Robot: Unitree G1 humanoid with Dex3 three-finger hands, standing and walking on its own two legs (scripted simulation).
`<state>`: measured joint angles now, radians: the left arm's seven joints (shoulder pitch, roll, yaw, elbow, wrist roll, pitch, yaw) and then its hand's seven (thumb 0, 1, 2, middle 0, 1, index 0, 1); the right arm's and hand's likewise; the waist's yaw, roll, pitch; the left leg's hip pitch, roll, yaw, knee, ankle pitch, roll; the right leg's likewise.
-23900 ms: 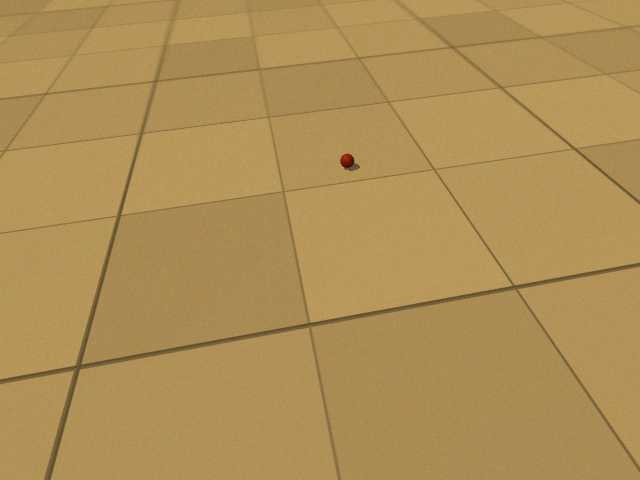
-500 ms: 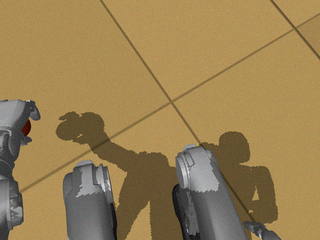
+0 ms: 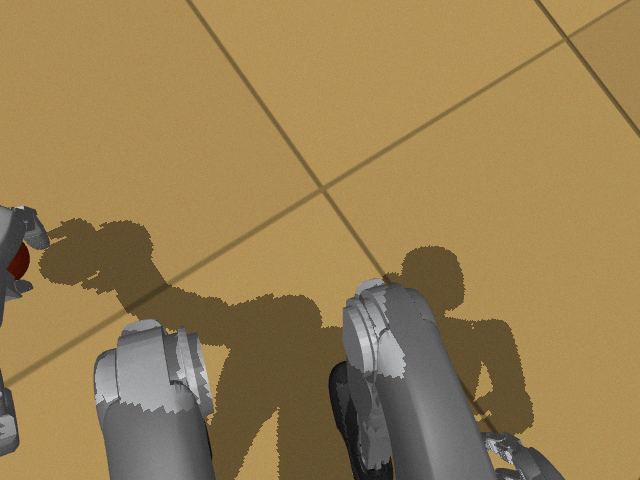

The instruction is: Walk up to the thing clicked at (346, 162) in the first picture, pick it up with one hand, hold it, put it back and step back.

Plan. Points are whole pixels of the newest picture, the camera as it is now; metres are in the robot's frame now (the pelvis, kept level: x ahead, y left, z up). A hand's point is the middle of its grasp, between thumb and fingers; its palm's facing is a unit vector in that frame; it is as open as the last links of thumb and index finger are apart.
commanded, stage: rest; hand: left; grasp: from above
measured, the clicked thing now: out of the picture +0.42 +0.37 -0.21
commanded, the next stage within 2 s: open in 1.12 s
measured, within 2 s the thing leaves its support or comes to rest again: rests again in 0.88 s
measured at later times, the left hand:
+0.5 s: hand (29, 262) +0.42 +0.33 -0.23, palm faces -0.44 -0.16 -0.88, open 7.1 cm
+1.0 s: hand (32, 265) +0.42 +0.34 -0.25, palm faces -0.44 -0.16 -0.88, open 7.0 cm
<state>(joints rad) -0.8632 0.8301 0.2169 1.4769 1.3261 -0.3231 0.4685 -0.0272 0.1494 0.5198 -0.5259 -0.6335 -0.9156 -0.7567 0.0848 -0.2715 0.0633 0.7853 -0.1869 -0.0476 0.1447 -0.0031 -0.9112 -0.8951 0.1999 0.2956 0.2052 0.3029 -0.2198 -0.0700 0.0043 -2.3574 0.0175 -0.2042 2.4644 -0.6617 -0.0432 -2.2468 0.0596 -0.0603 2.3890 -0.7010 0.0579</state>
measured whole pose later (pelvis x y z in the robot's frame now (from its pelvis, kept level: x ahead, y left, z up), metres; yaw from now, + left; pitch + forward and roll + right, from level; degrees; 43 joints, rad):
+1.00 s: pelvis +0.00 +0.01 -0.02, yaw -4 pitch +27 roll -12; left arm -0.90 0.95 0.20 1.67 1.32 -0.30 0.60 -0.03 0.16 0.51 -0.55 -0.55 -0.98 -0.69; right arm 0.02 -0.29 0.20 0.77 -0.29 -0.16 0.21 0.00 -0.90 -0.89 0.20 0.30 0.21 0.30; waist -0.28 -0.13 0.10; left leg -2.37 0.02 -0.28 2.58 -0.70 -0.04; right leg -2.24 0.09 -0.11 2.45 -0.70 0.07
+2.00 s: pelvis +0.00 +0.01 -0.02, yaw -5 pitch +25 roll -14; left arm -0.92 1.01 0.18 1.69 1.30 -0.32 0.61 0.00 -0.46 0.96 -0.13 -0.94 -0.14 -0.95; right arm 0.03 -0.32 0.25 0.73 -0.30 -0.20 0.24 0.00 -0.89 -0.89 0.20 0.30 0.21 0.30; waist -0.30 -0.14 0.13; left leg -2.35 0.02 -0.30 2.59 -0.69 -0.03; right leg -2.21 0.10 -0.13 2.43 -0.68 0.08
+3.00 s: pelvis -0.02 +0.00 +0.03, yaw +1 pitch +30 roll -9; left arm -0.86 0.87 0.09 1.29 1.18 -0.39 0.16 0.01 -0.51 1.00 -0.09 -1.01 -0.09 -1.02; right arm 0.11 -0.33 0.11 0.69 -0.13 -0.01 0.13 0.00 -0.91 -0.90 0.20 0.30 0.20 0.30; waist -0.17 -0.04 -0.01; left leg -2.26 0.02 -0.20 2.35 -0.63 -0.04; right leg -2.16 0.05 -0.07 2.27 -0.66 0.05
